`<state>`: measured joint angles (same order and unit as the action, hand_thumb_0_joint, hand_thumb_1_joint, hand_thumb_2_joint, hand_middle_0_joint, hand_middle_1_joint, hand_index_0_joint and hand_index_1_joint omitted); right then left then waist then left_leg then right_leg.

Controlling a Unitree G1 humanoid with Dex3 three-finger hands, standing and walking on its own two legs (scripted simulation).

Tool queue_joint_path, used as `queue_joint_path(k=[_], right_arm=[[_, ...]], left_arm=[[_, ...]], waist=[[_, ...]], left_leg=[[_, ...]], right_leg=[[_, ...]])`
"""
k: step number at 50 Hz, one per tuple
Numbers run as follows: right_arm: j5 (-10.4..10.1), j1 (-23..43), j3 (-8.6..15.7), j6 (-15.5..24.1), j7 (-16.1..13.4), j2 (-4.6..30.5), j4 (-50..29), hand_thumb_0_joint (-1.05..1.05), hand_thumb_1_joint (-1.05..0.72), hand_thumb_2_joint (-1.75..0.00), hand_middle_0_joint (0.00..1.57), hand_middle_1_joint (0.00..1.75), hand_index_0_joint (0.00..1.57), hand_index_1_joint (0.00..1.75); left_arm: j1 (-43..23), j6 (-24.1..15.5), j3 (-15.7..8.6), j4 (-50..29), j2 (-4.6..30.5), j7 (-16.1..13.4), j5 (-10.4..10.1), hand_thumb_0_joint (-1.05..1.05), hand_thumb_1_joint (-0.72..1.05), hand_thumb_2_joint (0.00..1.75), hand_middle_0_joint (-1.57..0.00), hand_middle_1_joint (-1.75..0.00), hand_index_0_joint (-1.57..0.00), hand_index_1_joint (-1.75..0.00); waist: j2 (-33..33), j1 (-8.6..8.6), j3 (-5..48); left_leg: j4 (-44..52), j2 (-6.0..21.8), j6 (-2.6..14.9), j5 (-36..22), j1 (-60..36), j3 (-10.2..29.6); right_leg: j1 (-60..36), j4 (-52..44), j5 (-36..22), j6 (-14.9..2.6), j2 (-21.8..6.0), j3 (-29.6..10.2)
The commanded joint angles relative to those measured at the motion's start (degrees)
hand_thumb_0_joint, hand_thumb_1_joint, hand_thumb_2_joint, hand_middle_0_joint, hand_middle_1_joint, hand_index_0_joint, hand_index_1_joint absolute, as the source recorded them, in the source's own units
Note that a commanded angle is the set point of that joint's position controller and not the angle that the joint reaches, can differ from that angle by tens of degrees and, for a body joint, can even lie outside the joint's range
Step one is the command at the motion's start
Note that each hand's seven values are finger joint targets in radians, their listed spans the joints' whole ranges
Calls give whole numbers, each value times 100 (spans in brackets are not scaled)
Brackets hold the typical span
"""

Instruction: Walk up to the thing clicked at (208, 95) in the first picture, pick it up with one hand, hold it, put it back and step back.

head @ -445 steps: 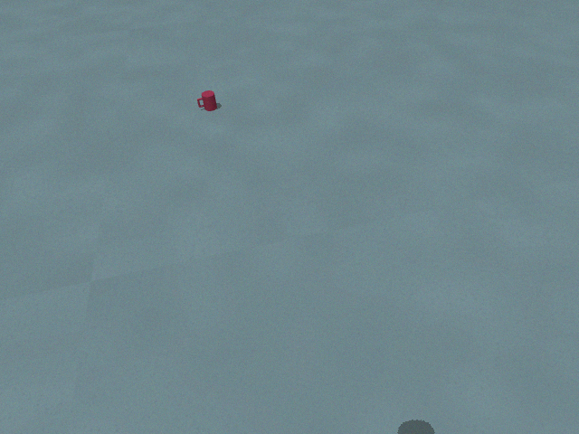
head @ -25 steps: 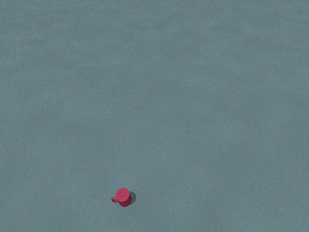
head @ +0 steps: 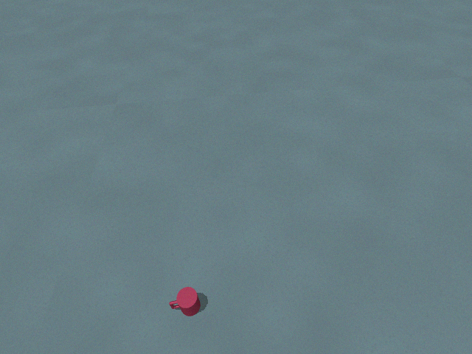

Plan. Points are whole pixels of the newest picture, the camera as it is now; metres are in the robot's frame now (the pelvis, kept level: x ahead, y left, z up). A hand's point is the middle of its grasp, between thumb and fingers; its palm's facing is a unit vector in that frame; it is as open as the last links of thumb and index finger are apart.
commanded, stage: stand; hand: left
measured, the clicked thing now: (184, 302) +0.47 +0.25 -0.73
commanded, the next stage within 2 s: walk up in 0.44 s
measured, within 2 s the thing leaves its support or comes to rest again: neither
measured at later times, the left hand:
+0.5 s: hand out of the picture +0.07 +0.26 -0.16, palm faces -0.01 -0.94 -0.34, open 7.4 cm
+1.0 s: hand out of the picture +0.11 +0.26 -0.16, palm faces +0.00 -0.93 -0.36, open 7.4 cm
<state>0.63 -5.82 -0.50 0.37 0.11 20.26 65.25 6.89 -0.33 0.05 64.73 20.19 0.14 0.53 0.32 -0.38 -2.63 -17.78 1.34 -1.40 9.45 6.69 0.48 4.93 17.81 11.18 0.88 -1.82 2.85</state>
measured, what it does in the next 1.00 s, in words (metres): stands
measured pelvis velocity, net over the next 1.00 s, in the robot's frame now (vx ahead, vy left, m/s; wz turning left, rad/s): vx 0.03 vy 0.00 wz -0.01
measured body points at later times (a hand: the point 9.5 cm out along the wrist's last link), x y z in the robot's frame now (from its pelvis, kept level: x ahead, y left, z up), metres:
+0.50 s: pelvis +0.00 +0.00 +0.00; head +0.01 +0.00 +0.45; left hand +0.07 +0.31 -0.13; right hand +0.08 -0.30 -0.13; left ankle +0.00 +0.13 -0.75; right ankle -0.02 -0.13 -0.75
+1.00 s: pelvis +0.03 +0.00 -0.01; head +0.04 +0.00 +0.44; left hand +0.11 +0.31 -0.14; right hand +0.12 -0.30 -0.14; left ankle +0.00 +0.13 -0.75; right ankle -0.02 -0.13 -0.75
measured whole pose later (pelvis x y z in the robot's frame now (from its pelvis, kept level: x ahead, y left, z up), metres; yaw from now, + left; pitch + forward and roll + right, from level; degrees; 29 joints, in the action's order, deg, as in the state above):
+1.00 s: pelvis +0.03 +0.00 -0.01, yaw -1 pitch -3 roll +0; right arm 0.8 -8.1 1.6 -0.4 0.3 20.0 58.6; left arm 8.6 -0.3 -1.2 60.0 20.6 -0.1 0.4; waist 0.3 -0.8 -3.7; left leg -27.3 1.4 -0.8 17.7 6.7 -0.3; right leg 4.7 26.2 18.5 1.0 -2.0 2.0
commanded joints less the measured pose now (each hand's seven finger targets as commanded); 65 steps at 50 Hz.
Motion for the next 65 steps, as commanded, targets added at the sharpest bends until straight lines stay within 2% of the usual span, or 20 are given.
queue_joint_path(k=[1, 7, 18, 21, 22, 24, 27, 30, 32, 35, 37, 39, 44, 45, 49, 52, 56, 58, 61, 65], right_arm=[[-8, 203, 239, 130, -59, 1207, -346, 0, -90, -90, 20, 30, 20, 30], [-13, 221, 247, 119, -56, 1201, -354, 0, -90, -90, 20, 30, 20, 30], [-6, 140, 232, 119, -72, 1217, -380, 0, -90, -90, 20, 30, 20, 30], [-15, 184, 237, 124, -71, 1235, -399, 0, -90, -90, 20, 30, 20, 30], [35, 41, 339, 128, -33, 1248, -495, 0, -90, -90, 20, 30, 20, 30], [52, -56, 343, 109, -19, 1193, -514, 0, -90, -90, 20, 30, 20, 30], [80, -40, 376, 102, -3, 1187, -603, 0, -90, -90, 20, 30, 20, 30], [93, -96, 377, 139, -3, 1180, -665, 0, -90, -90, 20, 30, 20, 30], [81, -87, 388, 183, -12, 1214, -745, 0, -90, -90, 20, 30, 20, 30], [45, -141, 418, 185, -27, 1238, -836, 0, -90, -90, 20, 30, 20, 30], [27, -183, 448, 158, -36, 1214, -895, 0, -90, -90, 20, 30, 20, 30], [24, -243, 464, 128, -48, 1218, -918, 0, -90, -90, 20, 30, 20, 30], [14, -167, 501, 83, -55, 1238, -1023, 0, -90, -90, 20, 30, 20, 30], [9, -104, 517, 71, -52, 1238, -1051, 0, -90, -90, 20, 30, 20, 30], [12, -77, 500, 49, -47, 1156, -1115, 0, -90, -90, 20, 30, 20, 30], [14, -40, 490, 54, -27, 1127, -1136, 0, -90, -90, 20, 30, 20, 30], [20, -81, 513, 78, -14, 1208, -1108, 0, -90, -90, 20, 30, 20, 30], [10, -137, 536, 77, -24, 1271, -1093, 0, -90, -90, 20, 30, 20, 30], [-15, -83, 542, 77, -35, 1333, -1117, 0, -90, -90, 20, 30, 20, 30], [-32, 51, 517, 69, -40, 1271, -1198, 0, -90, -90, 20, 30, 20, 30]], left_arm=[[-197, -121, -261, -331, 1236, -64, 11, 0, 90, 90, -20, -30, -20, -30], [-175, -117, -267, -317, 1236, -63, 9, 0, 90, 90, -20, -30, -20, -30], [-151, -124, -276, -344, 1251, -60, 8, 0, 90, 90, -20, -30, -20, -30], [-128, -136, -267, -353, 1233, -66, 13, 0, 90, 90, -20, -30, -20, -30], [-7, -161, -394, -421, 1308, -34, 22, 0, 90, 90, -20, -30, -20, -30], [-91, -159, -411, -473, 1320, -28, 70, 0, 90, 90, -20, -30, -20, -30], [-122, -134, -449, -558, 1318, -20, 69, 0, 90, 90, -20, -30, -20, -30], [-130, -135, -427, -645, 1243, -6, 53, 0, 90, 90, -20, -30, -20, -30], [2, -145, -423, -650, 1209, -7, 37, 0, 90, 90, -20, -30, -20, -30], [117, -158, -432, -667, 1235, -24, 3, 0, 90, 90, -20, -30, -20, -30], [145, -155, -427, -674, 1243, -42, -7, 0, 90, 90, -20, -30, -20, -30], [40, -140, -414, -761, 1256, -51, -5, 0, 90, 90, -20, -30, -20, -30], [115, -118, -397, -809, 1222, -76, -14, 0, 90, 90, -20, -30, -20, -30], [113, -116, -398, -792, 1259, -80, -7, 0, 90, 90, -20, -30, -20, -30], [161, -135, -440, -844, 1367, -102, 0, 0, 90, 90, -20, -30, -20, -30], [80, -131, -471, -907, 1439, -106, 1, 0, 90, 90, -20, -30, -20, -30], [-22, -128, -440, -969, 1339, -97, -13, 0, 90, 90, -20, -30, -20, -30], [-120, -116, -432, -994, 1296, -93, -7, 0, 90, 90, -20, -30, -20, -30], [-20, -121, -400, -978, 1221, -82, -12, 0, 90, 90, -20, -30, -20, -30], [109, -153, -416, -946, 1340, -80, 0, 0, 90, 90, -20, -30, -20, -30]], waist=[[-10, 24, 466], [-62, 15, 365], [18, 26, 472], [-6, 0, 535], [-88, -32, 694], [-220, 9, 540], [-151, -12, 5], [38, -17, -232], [177, -62, 43], [149, -69, 422], [54, -55, 593], [91, -17, 599], [109, -42, 484], [43, -47, 398], [-212, -54, 320], [-283, -45, 207], [-143, -6, 247], [20, 36, 251], [301, -15, 352], [243, -85, 466]], left_leg=[[226, 635, 212, -934, -69, 454], [246, 613, 194, -796, -72, 480], [168, 626, 211, -985, -118, 438], [92, 650, 228, -1241, -216, 438], [-63, 402, 356, -526, -210, 271], [-139, 347, 361, -9, 44, 178], [-104, 294, 379, 534, 359, 262], [44, 420, 403, 105, 422, 434], [19, 547, 463, -604, 242, 535], [-281, 542, 502, -1540, -124, 392], [-459, 506, 495, -1779, -246, 301], [-453, 481, 467, -1694, -160, 251], [-553, 538, 567, -1666, -220, 324], [-596, 487, 566, -1468, -176, 295], [-875, 321, 474, -1141, 223, 77], [-882, 241, 426, -866, 325, 38], [-764, 389, 531, -1321, -98, 216], [-671, 494, 598, -1469, -143, 353], [-601, 681, 739, -1532, -299, 581], [-815, 451, 570, -1501, 73, 272]], right_leg=[[-117, -270, -795, -176, -669, -503], [23, -315, -551, -173, -630, -478], [-102, -269, -868, -184, -671, -516], [-108, -247, -1129, -175, -681, -508], [-283, -144, -513, -218, -430, -378], [-203, -197, -43, -303, -528, -536], [261, -195, 640, -367, -503, -625], [329, -24, 47, -338, -434, -541], [71, 195, -617, -294, -383, -418], [-188, 364, -1375, -275, -409, -369], [-280, 440, -1640, -279, -413, -346], [-338, 509, -1563, -316, -423, -355], [-136, 676, -1439, -306, -348, -266], [-71, 672, -1376, -315, -330, -277], [-342, 565, -1625, -447, -533, -566], [-263, 544, -1465, -543, -648, -685], [49, 735, -1515, -404, -437, -444], [107, 896, -1332, -357, -294, -286], [208, 1012, -1125, -307, -235, -234], [-319, 821, -1523, -415, -414, -449]])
